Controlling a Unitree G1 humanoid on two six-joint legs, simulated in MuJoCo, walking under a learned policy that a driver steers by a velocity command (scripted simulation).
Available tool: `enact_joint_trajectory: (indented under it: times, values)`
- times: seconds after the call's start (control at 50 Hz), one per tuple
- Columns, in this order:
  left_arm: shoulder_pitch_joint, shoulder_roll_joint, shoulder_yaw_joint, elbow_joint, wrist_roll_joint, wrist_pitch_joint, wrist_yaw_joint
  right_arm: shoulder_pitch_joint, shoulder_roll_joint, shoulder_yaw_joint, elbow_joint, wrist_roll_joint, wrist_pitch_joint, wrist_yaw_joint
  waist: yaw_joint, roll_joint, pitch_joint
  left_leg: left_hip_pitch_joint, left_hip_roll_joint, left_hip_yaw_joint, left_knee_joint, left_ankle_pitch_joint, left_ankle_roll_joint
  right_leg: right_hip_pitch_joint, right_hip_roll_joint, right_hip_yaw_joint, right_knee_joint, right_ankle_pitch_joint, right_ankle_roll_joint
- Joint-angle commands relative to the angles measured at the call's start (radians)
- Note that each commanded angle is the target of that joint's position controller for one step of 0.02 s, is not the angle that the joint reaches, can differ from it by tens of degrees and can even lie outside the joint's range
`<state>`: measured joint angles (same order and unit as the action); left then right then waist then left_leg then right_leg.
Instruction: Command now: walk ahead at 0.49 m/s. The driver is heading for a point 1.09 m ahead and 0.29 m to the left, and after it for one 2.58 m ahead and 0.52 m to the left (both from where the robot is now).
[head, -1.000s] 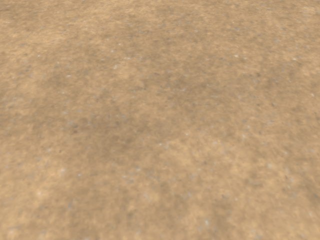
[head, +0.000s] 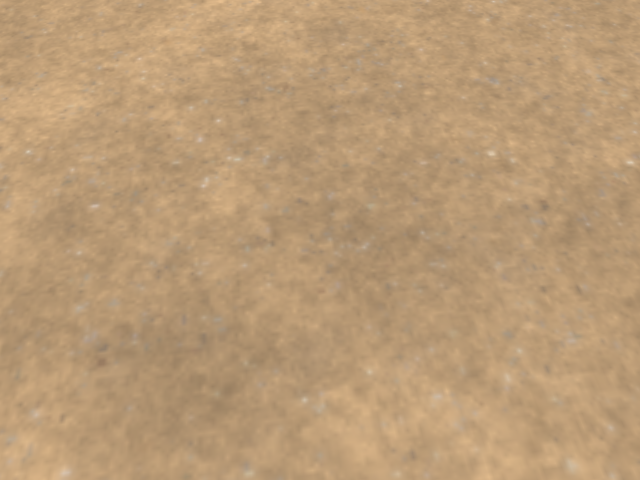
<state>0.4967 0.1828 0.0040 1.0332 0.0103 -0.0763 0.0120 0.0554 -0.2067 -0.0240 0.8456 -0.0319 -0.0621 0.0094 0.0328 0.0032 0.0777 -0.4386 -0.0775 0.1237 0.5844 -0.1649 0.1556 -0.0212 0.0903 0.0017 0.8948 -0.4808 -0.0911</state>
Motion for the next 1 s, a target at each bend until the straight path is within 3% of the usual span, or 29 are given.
enact_joint_trajectory:
  times: [0.02, 0.04, 0.08, 0.1, 0.14, 0.18, 0.28, 0.4, 0.46, 0.48, 0.5, 0.52, 0.54, 0.56, 0.58, 0.6, 0.62, 0.64, 0.68, 0.74, 0.86, 0.94, 1.0]
  values:
    - [-0.036, 0.15, 0.034, -0.105, 0.009, -0.012, -0.008, 0.251, -0.157, -0.055, 0.052, 0.031, 0.006, -0.001, -0.089, 0.043, -0.112, 0.527, 0.425, -0.698, -0.369, -0.351, 0.213, -0.63, -0.085, 0.071, 0.492, 0.121, -0.024]
    - [-0.095, 0.15, 0.038, -0.115, 0.014, -0.015, -0.014, 0.198, -0.105, -0.043, 0.048, 0.028, -0.002, 0.005, -0.069, 0.002, -0.034, 0.392, 0.384, -0.609, -0.413, -0.268, 0.179, -0.593, -0.111, 0.061, 0.433, 0.172, -0.025]
    - [-0.079, 0.105, 0.033, -0.107, 0.025, 0.006, -0.023, 0.215, -0.059, -0.025, 0.081, 0.02, -0.023, 0.0, -0.006, -0.017, -0.004, 0.243, 0.312, -0.447, -0.443, -0.066, 0.123, -0.481, -0.155, 0.063, 0.341, 0.196, -0.004]
    - [-0.069, 0.077, 0.029, -0.101, 0.027, 0.016, -0.029, 0.238, -0.055, -0.021, 0.099, 0.02, -0.033, -0.001, 0.007, -0.006, -0.006, 0.215, 0.294, -0.397, -0.455, -0.006, 0.11, -0.452, -0.164, 0.054, 0.305, 0.199, 0.008]
    - [-0.104, 0.064, 0.028, -0.114, 0.028, 0.028, -0.036, 0.286, -0.078, -0.024, 0.128, 0.024, -0.048, -0.002, 0.013, 0.012, 0.003, 0.2, 0.269, -0.323, -0.474, 0.079, 0.103, -0.477, -0.18, 0.027, 0.245, 0.233, 0.025]
    - [-0.205, 0.076, 0.03, -0.148, 0.027, 0.035, -0.04, 0.323, -0.099, -0.026, 0.144, 0.025, -0.05, -0.001, -0.001, 0.025, 0.027, 0.215, 0.251, -0.277, -0.5, 0.101, 0.089, -0.556, -0.202, 0.002, 0.165, 0.315, 0.042]
    - [-0.422, 0.072, 0.024, -0.211, 0.013, 0.035, -0.044, 0.427, -0.095, -0.016, 0.173, 0.028, -0.046, -0.002, -0.066, 0.042, 0.034, 0.322, 0.216, -0.205, -0.484, 0.269, 0.03, -0.622, -0.192, -0.05, -0.092, 0.493, 0.067]
    - [-0.584, 0.076, 0.019, -0.262, 0.011, 0.027, -0.043, 0.519, -0.104, -0.011, 0.21, 0.01, -0.038, -0.019, -0.114, 0.063, 0.039, 0.533, 0.265, -0.2, -0.407, 0.429, 0.043, -0.643, -0.144, -0.076, -0.268, 0.456, 0.045]
    - [-0.54, 0.093, 0.028, -0.26, 0.011, 0.014, -0.037, 0.483, -0.124, -0.015, 0.215, 0.005, -0.035, -0.029, -0.065, 0.075, 0.021, 0.574, 0.292, -0.183, -0.307, 0.653, 0.032, -0.526, -0.103, -0.087, -0.343, 0.339, 0.0]
    - [-0.452, 0.107, 0.037, -0.232, 0.012, 0.008, -0.03, 0.467, -0.134, -0.018, 0.216, 0.006, -0.034, -0.03, -0.026, 0.082, -0.022, 0.565, 0.286, -0.171, -0.214, 0.785, 0.019, -0.406, -0.069, -0.097, -0.37, 0.307, -0.019]
    - [-0.29, 0.126, 0.05, -0.176, 0.016, -0.001, -0.021, 0.447, -0.139, -0.018, 0.215, 0.011, -0.031, -0.028, 0.044, 0.062, -0.102, 0.526, 0.257, -0.142, -0.043, 0.821, 0.0, -0.215, -0.041, -0.11, -0.436, 0.342, -0.046]
    - [-0.109, 0.18, 0.071, -0.124, 0.037, -0.011, -0.009, 0.432, -0.126, -0.012, 0.197, 0.019, -0.034, -0.026, 0.112, 0.035, -0.208, 0.343, 0.223, -0.12, 0.184, 0.611, -0.017, 0.058, -0.144, -0.002, -0.435, 0.327, -0.089]
    - [0.023, 0.296, 0.102, -0.11, 0.063, -0.011, -0.002, 0.518, -0.021, 0.011, 0.162, 0.059, -0.036, -0.015, 0.101, -0.173, -0.377, -0.015, 0.079, -0.04, 0.589, 0.06, -0.071, 0.392, -0.468, 0.452, -0.463, 0.241, -0.218]
    - [-0.014, 0.259, 0.1, -0.106, 0.025, 0.004, -0.016, 0.524, -0.091, -0.012, 0.185, 0.042, -0.033, -0.018, 0.089, -0.131, -0.398, -0.15, 0.013, -0.148, 0.746, -0.345, -0.059, 0.362, -0.526, 0.682, -0.596, 0.213, -0.258]
    - [-0.135, 0.21, 0.087, -0.118, 0.005, 0.006, -0.02, 0.432, -0.112, -0.024, 0.159, 0.029, -0.029, -0.018, 0.035, -0.072, -0.208, -0.207, 0.083, -0.184, 0.752, -0.251, -0.05, 0.196, -0.479, 0.506, -0.628, 0.161, -0.214]
    - [-0.22, 0.146, 0.071, -0.133, 0.004, -0.002, -0.025, 0.375, -0.094, -0.021, 0.144, 0.027, -0.032, -0.012, 0.01, -0.037, -0.11, -0.183, 0.12, -0.183, 0.694, -0.171, -0.051, 0.043, -0.439, 0.382, -0.68, 0.208, -0.178]
    - [-0.251, 0.107, 0.061, -0.129, 0.007, -0.011, -0.024, 0.355, -0.073, -0.023, 0.144, 0.023, -0.023, -0.009, -0.018, -0.033, -0.053, -0.142, 0.147, -0.181, 0.638, -0.134, -0.052, -0.057, -0.391, 0.279, -0.715, 0.266, -0.13]
    - [-0.25, 0.076, 0.051, -0.113, 0.005, -0.018, -0.019, 0.367, -0.059, -0.023, 0.147, 0.006, -0.008, -0.003, -0.046, -0.054, -0.027, -0.095, 0.162, -0.182, 0.599, -0.115, -0.061, -0.129, -0.352, 0.197, -0.737, 0.322, -0.094]
    - [-0.2, 0.07, 0.047, -0.085, 0.005, -0.035, -0.015, 0.383, -0.03, -0.023, 0.15, -0.001, 0.016, 0.01, -0.065, -0.063, -0.029, -0.07, 0.158, -0.17, 0.591, -0.083, -0.07, -0.16, -0.329, 0.109, -0.754, 0.429, -0.077]
    - [-0.147, 0.099, 0.052, -0.061, 0.004, -0.048, -0.012, 0.286, -0.03, -0.028, 0.109, 0.004, 0.033, 0.02, -0.069, -0.06, -0.002, -0.175, 0.171, -0.156, 0.549, 0.017, -0.077, -0.138, -0.313, 0.004, -0.772, 0.533, -0.059]
    - [-0.067, 0.101, 0.042, -0.037, 0.004, -0.048, 0.003, 0.048, -0.013, -0.013, 0.02, 0.011, 0.027, 0.033, -0.026, -0.064, 0.034, -0.211, 0.151, -0.072, 0.231, 0.208, -0.085, -0.072, -0.287, -0.135, -0.76, 0.697, -0.024]
    - [0.01, 0.122, 0.044, -0.007, 0.009, -0.035, 0.021, -0.059, -0.019, -0.007, -0.03, 0.005, 0.026, 0.037, 0.003, -0.06, 0.046, -0.206, 0.125, -0.004, 0.087, 0.154, -0.053, 0.076, -0.332, -0.176, -0.715, 0.819, -0.026]
    - [-0.004, 0.152, 0.052, -0.004, 0.013, -0.021, 0.034, -0.013, -0.041, -0.019, -0.027, 0.001, 0.027, 0.031, -0.035, -0.088, 0.0, -0.097, 0.057, 0.044, 0.05, 0.013, 0.001, 0.153, -0.352, -0.225, -0.563, 1.172, -0.018]
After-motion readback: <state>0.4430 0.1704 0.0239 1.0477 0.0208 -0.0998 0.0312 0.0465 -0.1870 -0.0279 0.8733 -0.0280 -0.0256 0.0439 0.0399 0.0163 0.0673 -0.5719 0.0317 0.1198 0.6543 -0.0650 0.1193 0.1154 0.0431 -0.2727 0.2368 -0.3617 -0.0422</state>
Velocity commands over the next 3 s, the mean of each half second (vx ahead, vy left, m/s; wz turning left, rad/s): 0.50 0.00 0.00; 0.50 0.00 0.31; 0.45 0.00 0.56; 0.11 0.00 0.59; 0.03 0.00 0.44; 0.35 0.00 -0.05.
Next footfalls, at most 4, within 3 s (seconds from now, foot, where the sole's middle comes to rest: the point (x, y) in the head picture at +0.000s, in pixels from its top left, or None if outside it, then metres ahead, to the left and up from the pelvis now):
0.52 right None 0.45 -0.12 -0.75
1.08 left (319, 361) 0.70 0.06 -0.75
1.58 right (324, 244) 1.03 0.06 -0.75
2.02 left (276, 316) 0.81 0.17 -0.75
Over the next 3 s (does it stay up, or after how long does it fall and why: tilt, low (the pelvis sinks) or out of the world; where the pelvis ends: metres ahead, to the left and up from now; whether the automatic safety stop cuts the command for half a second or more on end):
stays up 0.89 0.22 0.02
